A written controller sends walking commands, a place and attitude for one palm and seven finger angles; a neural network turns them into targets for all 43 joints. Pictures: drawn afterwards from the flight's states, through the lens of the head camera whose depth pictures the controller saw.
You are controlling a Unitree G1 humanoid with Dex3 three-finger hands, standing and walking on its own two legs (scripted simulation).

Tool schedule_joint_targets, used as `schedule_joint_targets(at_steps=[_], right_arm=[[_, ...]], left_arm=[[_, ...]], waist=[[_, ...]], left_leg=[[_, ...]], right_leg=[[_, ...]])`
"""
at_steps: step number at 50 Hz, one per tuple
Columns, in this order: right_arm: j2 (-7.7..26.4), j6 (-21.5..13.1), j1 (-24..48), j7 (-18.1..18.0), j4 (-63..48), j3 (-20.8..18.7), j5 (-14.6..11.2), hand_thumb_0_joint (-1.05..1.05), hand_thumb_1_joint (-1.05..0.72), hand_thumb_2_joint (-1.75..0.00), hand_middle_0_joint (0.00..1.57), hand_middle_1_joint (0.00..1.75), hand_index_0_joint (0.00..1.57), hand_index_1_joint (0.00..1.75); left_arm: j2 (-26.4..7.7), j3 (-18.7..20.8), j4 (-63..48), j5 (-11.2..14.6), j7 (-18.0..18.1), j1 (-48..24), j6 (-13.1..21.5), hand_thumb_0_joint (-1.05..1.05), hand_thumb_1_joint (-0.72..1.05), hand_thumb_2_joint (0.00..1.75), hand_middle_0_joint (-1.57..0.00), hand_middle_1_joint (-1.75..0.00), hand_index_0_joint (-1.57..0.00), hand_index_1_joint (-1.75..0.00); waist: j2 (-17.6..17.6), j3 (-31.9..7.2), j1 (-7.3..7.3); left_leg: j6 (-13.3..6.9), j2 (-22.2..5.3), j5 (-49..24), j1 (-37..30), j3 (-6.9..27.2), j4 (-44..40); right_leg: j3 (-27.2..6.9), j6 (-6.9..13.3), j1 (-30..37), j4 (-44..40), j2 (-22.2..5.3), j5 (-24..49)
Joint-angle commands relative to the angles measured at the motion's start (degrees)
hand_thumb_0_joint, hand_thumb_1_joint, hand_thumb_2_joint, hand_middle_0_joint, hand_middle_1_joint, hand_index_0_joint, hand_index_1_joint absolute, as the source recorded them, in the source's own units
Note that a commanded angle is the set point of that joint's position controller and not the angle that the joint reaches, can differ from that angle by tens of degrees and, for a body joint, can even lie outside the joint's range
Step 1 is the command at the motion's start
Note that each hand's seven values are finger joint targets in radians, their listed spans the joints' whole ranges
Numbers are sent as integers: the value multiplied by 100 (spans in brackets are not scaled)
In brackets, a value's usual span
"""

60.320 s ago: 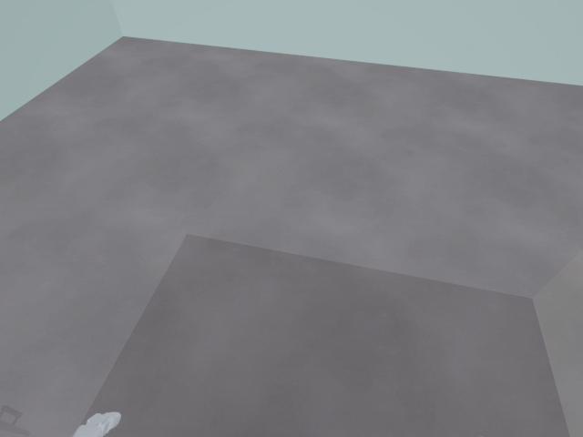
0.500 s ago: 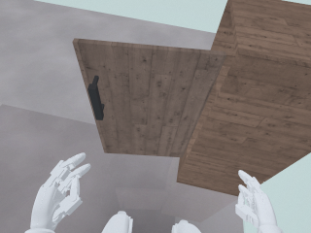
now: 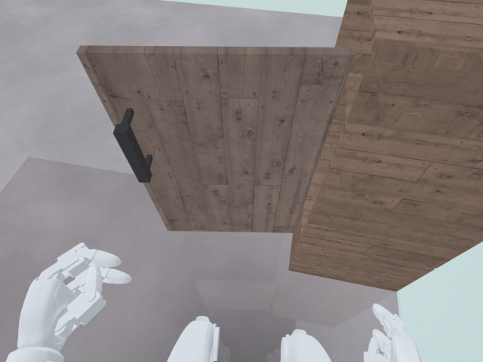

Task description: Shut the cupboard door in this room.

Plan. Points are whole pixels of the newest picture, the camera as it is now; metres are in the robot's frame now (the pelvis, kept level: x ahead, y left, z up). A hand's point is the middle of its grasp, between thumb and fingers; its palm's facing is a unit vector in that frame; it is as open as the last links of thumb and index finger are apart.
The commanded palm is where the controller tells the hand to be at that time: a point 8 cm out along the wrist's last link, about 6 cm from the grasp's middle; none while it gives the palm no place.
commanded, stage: raise the hand and make a fist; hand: left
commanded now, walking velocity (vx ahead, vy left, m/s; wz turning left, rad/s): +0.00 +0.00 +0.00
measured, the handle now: (137, 147) +0.46 +0.23 +0.06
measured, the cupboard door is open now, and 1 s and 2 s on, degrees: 100 100 100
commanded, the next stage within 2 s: bring the fist close to the handle in 1.04 s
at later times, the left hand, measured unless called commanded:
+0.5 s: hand (91, 294) +0.20 +0.23 +0.05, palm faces +0.05 -1.00 -0.01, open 3.1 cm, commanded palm +0.18 +0.28 +0.06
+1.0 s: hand (102, 271) +0.23 +0.21 +0.07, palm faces +0.07 -1.00 -0.03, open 3.1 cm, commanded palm +0.20 +0.26 +0.06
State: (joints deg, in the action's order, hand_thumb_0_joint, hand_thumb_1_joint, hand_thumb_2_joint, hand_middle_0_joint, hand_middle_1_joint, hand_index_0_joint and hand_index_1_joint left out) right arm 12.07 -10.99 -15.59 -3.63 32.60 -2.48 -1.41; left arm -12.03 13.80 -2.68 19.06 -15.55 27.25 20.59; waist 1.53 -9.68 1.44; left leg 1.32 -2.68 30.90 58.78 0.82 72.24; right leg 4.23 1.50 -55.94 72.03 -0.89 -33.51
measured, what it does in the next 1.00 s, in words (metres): stands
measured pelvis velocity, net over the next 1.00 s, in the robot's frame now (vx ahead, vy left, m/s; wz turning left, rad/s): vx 0.00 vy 0.02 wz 0.00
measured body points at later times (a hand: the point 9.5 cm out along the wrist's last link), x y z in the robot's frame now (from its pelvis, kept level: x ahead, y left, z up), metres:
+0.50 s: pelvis -0.01 +0.04 +0.01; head +0.05 +0.06 +0.45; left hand +0.20 +0.28 +0.05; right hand +0.20 -0.17 -0.05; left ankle +0.04 +0.13 -0.63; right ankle +0.01 -0.10 -0.63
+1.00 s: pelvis +0.00 +0.02 +0.01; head +0.07 +0.04 +0.45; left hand +0.22 +0.27 +0.07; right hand +0.18 -0.22 -0.07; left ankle +0.04 +0.13 -0.63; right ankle +0.01 -0.10 -0.63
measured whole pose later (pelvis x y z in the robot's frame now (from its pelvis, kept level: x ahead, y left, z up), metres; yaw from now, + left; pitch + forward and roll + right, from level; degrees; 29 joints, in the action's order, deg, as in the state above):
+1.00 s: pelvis +0.00 +0.02 +0.01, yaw +0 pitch +17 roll -3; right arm 13.5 -8.0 -14.5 -2.3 28.2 0.3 0.0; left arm -13.1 8.8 -4.2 15.5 -10.0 22.8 24.6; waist 1.3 -9.5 0.1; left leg -0.4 -2.3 31.2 57.6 1.5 71.8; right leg 4.8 0.1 -53.1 68.9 -0.9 -32.5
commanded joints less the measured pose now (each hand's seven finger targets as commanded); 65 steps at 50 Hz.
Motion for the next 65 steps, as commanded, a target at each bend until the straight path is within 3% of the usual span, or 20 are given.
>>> schedule_joint_targets(at_steps=[1,5,9,11,13,16,19,21,24,29,31,35,38,44,47,52,54,58,59,65], right_arm=[[692,-491,522,-23,-855,-198,30,0,-90,-90,20,30,20,30],[899,-490,537,-86,-1000,-223,-47,0,-90,-90,20,30,20,30],[910,-419,598,-119,-1165,-220,-33,0,-90,-90,20,30,20,30],[848,-359,594,-80,-1271,-173,-1,0,-90,-90,20,30,20,30],[810,-305,578,-28,-1286,-125,33,0,-90,-90,20,30,20,30],[840,-177,543,19,-1288,-77,56,0,-90,-90,20,30,20,30],[927,-83,480,29,-1296,-39,50,0,-90,-90,20,30,20,30],[969,-67,453,22,-1380,-10,24,0,-90,-90,20,30,20,30],[998,-87,428,-16,-1432,12,47,0,-90,-90,20,30,20,30],[885,-138,442,16,-1393,48,124,0,-90,-90,20,30,20,30],[863,-129,428,61,-1353,51,128,0,-90,-90,20,30,20,30],[944,-36,387,101,-1343,-1,71,0,-90,-90,20,30,20,30],[986,1,363,74,-1393,-27,24,0,-90,-90,20,30,20,30],[899,-39,381,16,-1359,-19,111,0,-90,-90,20,30,20,30],[856,-61,395,69,-1293,-16,121,0,-90,-90,20,30,20,30],[927,59,325,89,-1338,-53,44,0,-90,-90,20,30,20,30],[931,89,335,49,-1360,-66,29,0,-90,-90,20,30,20,30],[854,62,367,9,-1379,-29,56,0,-90,-90,20,30,20,30],[854,63,371,-16,-1312,-38,76,0,-90,-90,20,30,20,30],[903,38,385,2,-1116,0,68,0,-90,-90,20,30,20,30]], left_arm=[[-507,-69,-1108,-3,-47,-189,1239,0,90,90,-101,-118,-101,-118],[-543,-215,-715,54,-315,-99,1046,0,90,90,-108,-126,-108,-126],[-1098,305,-1390,18,-66,-161,820,0,90,90,-115,-134,-115,-134],[-991,261,-1857,-27,198,-127,829,0,90,90,-119,-138,-119,-138],[-830,121,-2042,-86,441,-178,845,0,90,90,-123,-142,-123,-142],[-520,-254,-1636,-253,609,-148,706,0,90,90,-128,-148,-128,-148],[-393,-503,-975,-396,476,-171,427,0,90,90,-130,-150,-130,-150],[-444,-605,-903,-456,338,-393,291,0,90,90,-130,-150,-130,-150],[-846,-266,-1218,-407,292,-768,310,0,90,90,-130,-150,-130,-150],[-1022,94,-1863,-252,518,-852,717,0,90,90,-130,-150,-130,-150],[-789,-102,-1747,-278,559,-699,755,0,90,90,-130,-150,-130,-150],[-474,-440,-1007,-347,407,-308,377,0,90,90,-130,-150,-130,-150],[-597,-383,-945,-322,269,-433,157,0,90,90,-130,-150,-130,-150],[-999,128,-1593,-193,537,-826,706,0,90,90,-130,-150,-130,-150],[-703,-146,-1517,-253,597,-699,926,0,90,90,-130,-150,-130,-150],[-544,-417,-894,-336,345,-366,504,0,90,90,-130,-150,-130,-150],[-721,-261,-919,-296,278,-398,363,0,90,90,-130,-150,-130,-150],[-851,-38,-1379,-186,378,-833,566,0,90,90,-130,-150,-130,-150],[-1072,178,-1384,-203,458,-965,662,0,90,90,-130,-150,-130,-150],[-832,-29,-463,-239,330,-1712,849,0,90,90,-130,-150,-130,-150]], waist=[[-203,-1077,-166],[-303,-924,-179],[143,-1497,95],[449,-1675,169],[681,-1552,126],[466,-1000,-120],[79,-543,-269],[113,-476,-286],[229,-809,-203],[661,-1426,10],[749,-1381,-42],[275,-1002,-184],[102,-995,-183],[170,-1372,-43],[472,-1317,-95],[56,-1086,-190],[-48,-1161,-167],[-1,-1348,-128],[-130,-1340,-132],[-113,-941,-296]], left_leg=[[-217,231,-1492,-551,166,-551],[-268,252,-759,-449,177,-738],[-263,238,-910,-932,238,-1070],[-227,220,-1069,-1342,307,-1286],[-181,197,-1106,-1563,386,-1415],[-158,148,-659,-1408,503,-1520],[-163,143,-158,-1095,587,-1615],[-165,159,46,-1052,595,-1661],[-170,174,-75,-1181,583,-1631],[-107,182,-967,-1657,535,-1515],[-85,166,-1176,-1711,508,-1489],[-120,163,-960,-1369,476,-1529],[-154,196,-940,-1248,400,-1499],[-180,229,-1389,-1280,258,-1232],[-161,221,-1442,-1379,231,-1197],[-210,243,-1209,-1111,153,-1209],[-243,257,-1267,-1061,119,-1146],[-237,270,-1413,-1082,90,-1046],[-246,250,-1437,-1016,84,-949],[-248,247,-957,-610,40,-770]], right_leg=[[-561,-125,838,-1032,58,1806],[-526,-26,559,-1340,111,306],[-284,39,820,-1156,188,626],[-79,63,813,-1023,219,916],[43,72,697,-980,248,1022],[135,38,427,-1056,284,826],[154,27,351,-1178,294,566],[131,26,340,-1234,274,459],[74,49,490,-1219,284,544],[78,109,708,-1084,311,1042],[110,100,673,-1057,295,1160],[133,47,708,-1209,291,1089],[85,33,868,-1312,274,1082],[-65,65,1107,-1188,286,1395],[-48,65,909,-1123,268,1439],[-133,9,1077,-1350,240,1348],[-236,-6,1230,-1424,240,1438],[-317,-17,1379,-1374,204,1618],[-363,-21,1368,-1356,220,1646],[-573,-34,975,-1502,161,874]])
